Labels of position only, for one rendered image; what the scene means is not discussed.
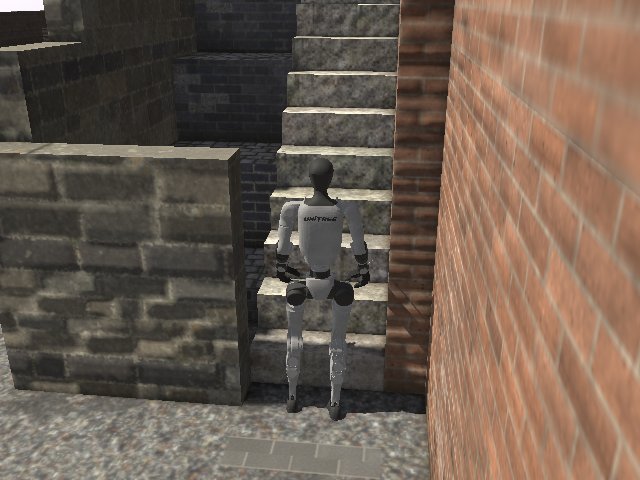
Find stairs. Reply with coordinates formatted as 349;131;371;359
250;0;400;391

